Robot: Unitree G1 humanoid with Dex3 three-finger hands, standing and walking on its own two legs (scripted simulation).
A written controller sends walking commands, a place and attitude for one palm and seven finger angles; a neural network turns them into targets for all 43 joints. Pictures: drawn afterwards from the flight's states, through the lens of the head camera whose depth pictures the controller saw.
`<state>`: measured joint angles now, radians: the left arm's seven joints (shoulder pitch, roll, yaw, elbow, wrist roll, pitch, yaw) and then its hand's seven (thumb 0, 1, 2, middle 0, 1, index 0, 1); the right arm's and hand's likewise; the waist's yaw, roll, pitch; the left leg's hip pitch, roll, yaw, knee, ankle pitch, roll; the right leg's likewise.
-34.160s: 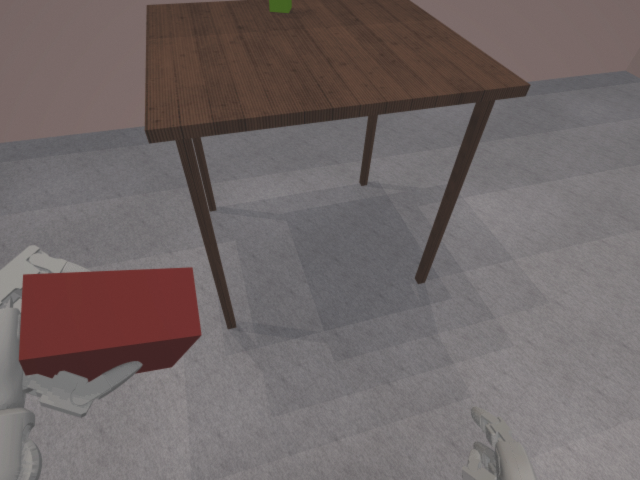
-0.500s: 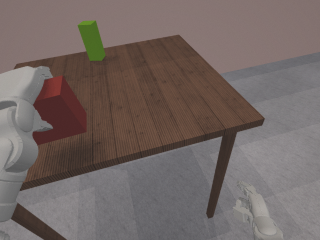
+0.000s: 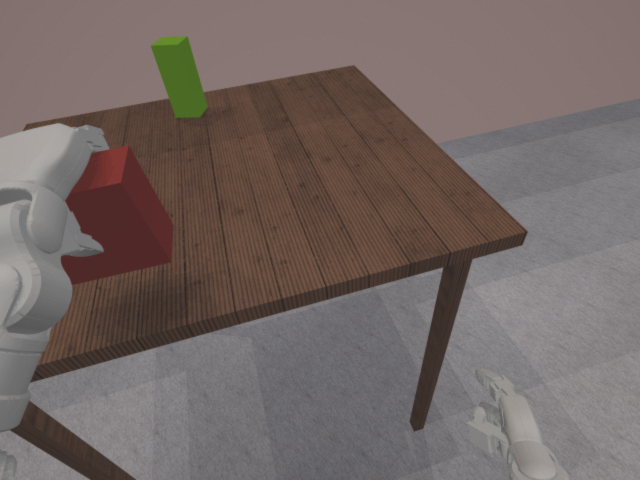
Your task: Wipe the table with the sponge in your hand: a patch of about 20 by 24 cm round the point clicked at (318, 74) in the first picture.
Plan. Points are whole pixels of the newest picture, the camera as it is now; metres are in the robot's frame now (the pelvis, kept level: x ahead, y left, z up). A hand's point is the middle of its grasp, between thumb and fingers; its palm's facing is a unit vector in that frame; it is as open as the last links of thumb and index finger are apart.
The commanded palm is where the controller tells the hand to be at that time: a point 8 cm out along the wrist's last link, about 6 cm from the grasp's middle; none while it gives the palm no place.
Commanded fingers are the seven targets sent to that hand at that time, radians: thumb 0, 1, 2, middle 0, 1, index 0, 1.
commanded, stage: bring the sponge back beside the body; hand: left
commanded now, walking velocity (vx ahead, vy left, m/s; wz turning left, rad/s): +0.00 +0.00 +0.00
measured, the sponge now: (102, 232) +0.29 +0.32 +0.19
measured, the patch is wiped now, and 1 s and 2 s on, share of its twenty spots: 1.00 1.00 1.00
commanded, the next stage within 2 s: step back with the hand held close in 1.44 s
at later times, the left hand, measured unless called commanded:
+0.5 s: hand (59, 221) +0.25 +0.31 +0.24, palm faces +0.32 -0.09 -0.94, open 10.4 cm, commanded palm +0.19 +0.30 +0.32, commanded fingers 0.00 0.10 1.30 -1.20 -1.60 -1.20 -1.60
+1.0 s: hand (67, 254) +0.21 +0.28 +0.24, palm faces +0.39 -0.15 -0.91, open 10.4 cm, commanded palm +0.15 +0.28 +0.31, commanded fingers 0.00 0.10 1.30 -1.20 -1.60 -1.20 -1.60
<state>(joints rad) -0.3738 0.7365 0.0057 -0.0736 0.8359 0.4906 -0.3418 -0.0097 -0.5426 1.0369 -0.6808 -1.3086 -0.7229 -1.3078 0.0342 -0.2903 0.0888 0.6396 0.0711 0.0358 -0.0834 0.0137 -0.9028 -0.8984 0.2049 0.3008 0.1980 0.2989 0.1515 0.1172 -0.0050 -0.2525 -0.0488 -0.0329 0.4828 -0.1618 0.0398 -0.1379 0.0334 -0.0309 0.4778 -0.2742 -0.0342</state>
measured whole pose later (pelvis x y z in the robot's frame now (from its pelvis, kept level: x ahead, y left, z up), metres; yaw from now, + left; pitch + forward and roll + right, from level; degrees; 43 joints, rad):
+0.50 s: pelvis +0.00 +0.00 +0.00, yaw +0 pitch -5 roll -1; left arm -0.23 0.68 0.02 -0.30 0.77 0.61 -0.23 -0.01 -0.54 1.04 -0.68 -1.31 -0.73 -1.31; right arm -0.05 -0.26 0.11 0.61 0.08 0.05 -0.08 0.01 -0.90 -0.90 0.21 0.30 0.20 0.30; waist 0.19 0.11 0.00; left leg -0.23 -0.05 -0.03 0.47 -0.16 0.04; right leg -0.11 0.04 -0.02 0.46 -0.26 -0.03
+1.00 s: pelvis +0.00 -0.01 +0.00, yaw -1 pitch -6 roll -1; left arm 0.01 0.65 0.08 -0.57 0.70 0.64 -0.16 -0.01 -0.55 1.04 -0.68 -1.31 -0.73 -1.30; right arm -0.03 -0.27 0.11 0.60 0.08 0.07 -0.06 0.01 -0.90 -0.90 0.20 0.30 0.20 0.30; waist 0.19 0.12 -0.01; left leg -0.21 -0.03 -0.02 0.48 -0.17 0.03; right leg -0.10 0.05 -0.01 0.47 -0.27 -0.04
